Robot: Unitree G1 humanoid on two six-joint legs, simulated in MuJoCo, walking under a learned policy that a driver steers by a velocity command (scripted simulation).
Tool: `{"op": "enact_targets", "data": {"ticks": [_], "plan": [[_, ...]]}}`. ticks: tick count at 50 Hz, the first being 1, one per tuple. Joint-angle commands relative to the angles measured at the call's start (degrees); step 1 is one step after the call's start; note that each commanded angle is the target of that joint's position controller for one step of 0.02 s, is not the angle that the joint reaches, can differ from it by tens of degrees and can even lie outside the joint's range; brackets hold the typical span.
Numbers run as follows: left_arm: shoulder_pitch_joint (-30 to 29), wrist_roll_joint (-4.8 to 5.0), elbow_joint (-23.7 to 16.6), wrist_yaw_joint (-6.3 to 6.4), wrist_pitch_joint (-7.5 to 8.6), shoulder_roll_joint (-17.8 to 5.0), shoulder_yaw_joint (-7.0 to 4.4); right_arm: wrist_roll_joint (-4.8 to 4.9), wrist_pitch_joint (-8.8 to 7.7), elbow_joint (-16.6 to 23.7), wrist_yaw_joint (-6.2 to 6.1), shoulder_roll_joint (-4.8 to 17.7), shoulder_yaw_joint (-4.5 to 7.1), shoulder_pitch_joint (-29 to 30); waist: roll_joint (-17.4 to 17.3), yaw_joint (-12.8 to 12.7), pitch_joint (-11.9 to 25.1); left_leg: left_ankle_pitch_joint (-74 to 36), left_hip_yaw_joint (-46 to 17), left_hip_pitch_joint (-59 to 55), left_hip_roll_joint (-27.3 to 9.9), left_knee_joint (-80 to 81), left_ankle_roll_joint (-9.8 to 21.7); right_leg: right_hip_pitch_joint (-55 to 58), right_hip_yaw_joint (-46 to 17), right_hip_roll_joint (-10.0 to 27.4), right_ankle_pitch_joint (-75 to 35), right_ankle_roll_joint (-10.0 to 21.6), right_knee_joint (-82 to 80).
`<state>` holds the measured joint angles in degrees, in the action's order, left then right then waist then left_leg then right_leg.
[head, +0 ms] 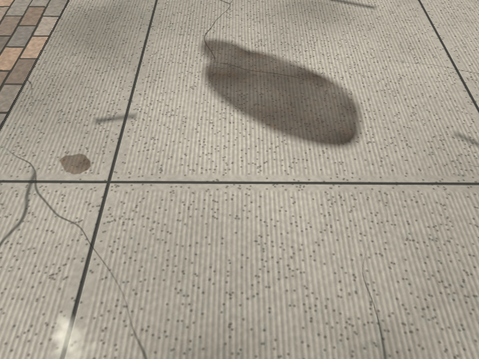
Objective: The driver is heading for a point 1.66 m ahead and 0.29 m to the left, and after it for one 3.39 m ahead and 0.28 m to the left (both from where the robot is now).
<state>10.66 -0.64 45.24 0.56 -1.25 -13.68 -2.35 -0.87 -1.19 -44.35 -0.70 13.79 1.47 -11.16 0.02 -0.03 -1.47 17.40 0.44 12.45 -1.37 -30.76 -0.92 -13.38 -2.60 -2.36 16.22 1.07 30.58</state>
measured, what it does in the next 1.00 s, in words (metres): walks ahead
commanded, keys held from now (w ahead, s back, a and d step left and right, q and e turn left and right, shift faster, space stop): no key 0.42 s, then w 0.58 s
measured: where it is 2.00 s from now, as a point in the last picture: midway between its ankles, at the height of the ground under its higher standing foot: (244, 280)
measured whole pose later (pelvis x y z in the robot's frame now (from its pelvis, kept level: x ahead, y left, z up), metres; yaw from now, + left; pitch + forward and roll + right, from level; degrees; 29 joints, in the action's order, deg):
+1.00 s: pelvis +0.17 -0.01 +0.00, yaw +0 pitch +1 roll -1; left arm 25.8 0.5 61.1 0.6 4.6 -11.7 -1.4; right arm 1.5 -4.7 -44.7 1.9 15.3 1.9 -2.3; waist -2.3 -5.5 -1.2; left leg 1.2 1.3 36.7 -4.6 -37.7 0.4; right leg 6.6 0.9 -1.6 17.1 1.7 9.1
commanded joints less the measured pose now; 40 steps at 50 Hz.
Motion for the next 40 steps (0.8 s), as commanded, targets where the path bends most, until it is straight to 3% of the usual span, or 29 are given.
{"op": "enact_targets", "data": {"ticks": [1, 21, 23, 25, 26, 28, 29, 31, 32, 33, 34, 35, 36, 37, 38, 40], "plan": [[-1.7, 0.13, -2.6, 0.38, 0.86, -5.4, -1.41, 0.10, -0.68, 3.2, -0.40, 6.9, 1.51, 0.5, 0.0, 0.4, 2.4, -8.9, -3.0, 0.5, -2.9, 5.0, 1.5, 1.4, -4.2, 3.8, -10.4, 1.4, -4.3], [-1.2, 0.59, 8.6, 1.63, 0.62, -5.7, -1.62, 0.36, -0.57, -3.4, -0.80, 6.0, 1.05, -1.7, -0.2, 0.0, 0.9, -9.7, -2.0, 0.0, -1.3, 6.9, 1.7, 4.0, -3.4, 3.9, -12.8, 0.4, -5.4], [0.4, 1.11, 10.4, 1.70, 0.46, -5.8, -1.83, 0.82, -0.24, -4.7, -1.02, 6.7, 1.38, -3.2, -1.0, 0.0, 1.2, 5.9, -1.6, 0.4, -0.2, 7.3, 2.9, 2.7, -1.1, 1.6, 3.4, 1.2, -4.1], [-0.3, 1.56, 10.2, 1.62, 1.15, -5.8, -1.94, 1.51, -0.26, -4.7, -1.41, 7.9, 1.73, -3.9, -3.1, 0.5, -4.0, 24.4, -7.0, 3.4, -3.1, 10.4, 6.3, -5.2, -0.2, 0.6, 19.3, 2.4, -1.6], [-1.7, 1.80, 9.6, 1.38, 2.18, -5.1, -1.76, 1.94, -0.80, -5.1, -1.48, 8.8, 1.96, -5.9, -4.9, 1.4, -6.1, 29.2, -12.4, 2.5, -6.6, 13.4, 8.6, -9.5, 0.3, 0.8, 19.2, 2.6, 1.3], [-4.3, 2.15, 8.4, 0.38, 4.50, -3.0, -1.31, 2.34, -1.86, -6.4, -1.45, 12.0, 3.09, -8.6, -10.4, 1.7, -8.0, 31.7, -26.4, 0.1, -16.4, 21.0, 14.0, -14.0, 3.5, 1.3, 9.2, 2.2, 10.1], [-5.1, 2.19, 8.2, -0.09, 5.18, -3.7, -1.47, 2.10, -2.20, -6.2, -1.43, 12.1, 3.21, -8.4, -9.6, 1.7, -8.3, 28.9, -28.3, 0.7, -18.0, 22.2, 15.1, -14.4, 2.4, 2.9, 9.2, 2.8, 12.1], [-2.7, 2.68, 9.2, -0.85, 6.06, -3.5, -1.42, 2.37, -2.47, -4.9, -0.87, 11.5, 3.09, -4.6, -8.8, -0.7, -7.2, 21.6, -23.1, 1.8, -16.0, 20.7, 13.1, -9.0, 3.0, 3.7, 10.6, 4.2, 5.2], [1.5, 2.70, 11.3, -1.03, 6.35, -3.6, -1.67, 2.94, -2.15, -4.1, -0.60, 11.3, 3.04, -1.5, -8.0, -3.2, -5.9, 17.4, -16.9, 6.0, -12.3, 18.5, 10.6, 0.7, 4.9, 2.4, 4.9, 4.5, -2.9], [6.4, 2.32, 14.1, -1.02, 6.26, -4.5, -2.34, 2.82, -2.01, -3.7, -0.47, 10.6, 2.89, -0.7, -6.8, -4.8, -3.5, 12.1, -12.0, 10.1, -8.5, 14.2, 8.6, 10.4, 5.5, 0.7, -1.5, 3.6, -4.8], [12.3, 2.04, 16.0, -0.88, 6.09, -6.5, -3.09, 2.42, -2.29, -2.8, -0.27, 7.9, 2.08, 0.8, -1.8, -6.9, -1.3, 5.8, -6.3, 14.7, -4.8, 4.3, 6.0, 17.4, -1.4, 4.7, 0.1, 4.5, -7.6], [19.4, 2.24, 17.2, -0.65, 6.10, -12.4, -4.56, 2.02, -3.10, -0.5, -0.20, 4.1, 1.07, 1.9, 13.8, -8.2, 1.1, 5.0, 2.9, 25.1, 2.6, -15.5, 1.6, 25.2, -22.6, 16.4, 9.5, 10.8, -16.4], [20.0, 1.36, 16.7, -1.20, 6.85, -12.2, -3.98, 3.01, -4.03, 0.5, -0.51, 5.9, 1.56, 3.1, 14.7, -8.5, 0.0, 15.3, -2.0, 33.1, 3.6, -28.8, 1.5, 25.4, -36.8, 23.7, 10.2, 16.8, -20.6], [15.8, 1.00, 15.4, -1.16, 7.60, -8.4, -2.66, 4.12, -4.66, 0.1, -0.12, 7.3, 1.98, 1.6, 8.0, -5.8, -2.8, 12.5, -5.7, 37.7, 0.1, -35.5, 3.0, 25.0, -33.0, 23.3, 9.6, 16.4, -19.7], [13.4, 1.09, 14.3, -1.24, 8.01, -6.7, -2.07, 4.14, -5.11, -0.7, 0.42, 7.0, 1.88, 0.6, 6.0, -4.3, -3.2, 7.1, -5.7, 39.1, -1.9, -36.7, 4.3, 24.5, -27.2, 21.1, 7.9, 14.3, -19.8], [11.1, 1.16, 13.5, -1.45, 7.68, -5.7, -1.18, 2.61, -5.56, -0.5, 1.08, 7.5, 2.41, 2.4, 3.6, -3.1, -4.1, -1.0, -4.3, 38.9, -5.0, -33.1, 4.5, 22.4, -18.6, 18.5, -2.8, 10.9, -21.3]]}}
Velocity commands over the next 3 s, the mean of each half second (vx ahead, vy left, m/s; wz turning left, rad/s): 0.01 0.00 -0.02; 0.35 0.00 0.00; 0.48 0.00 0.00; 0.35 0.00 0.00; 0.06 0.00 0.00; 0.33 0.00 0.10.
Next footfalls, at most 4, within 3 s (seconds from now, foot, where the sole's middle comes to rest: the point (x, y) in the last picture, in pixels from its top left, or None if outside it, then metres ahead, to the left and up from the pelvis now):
1.12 left None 0.44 0.13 -0.77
1.68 right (284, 284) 0.74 -0.11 -0.77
2.08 left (210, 253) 0.85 0.13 -0.77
3.00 left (200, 206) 1.05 0.17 -0.77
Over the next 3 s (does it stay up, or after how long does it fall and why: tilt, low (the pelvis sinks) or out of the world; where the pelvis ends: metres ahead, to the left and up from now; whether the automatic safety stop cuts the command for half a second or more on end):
stays up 0.91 0.07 -0.03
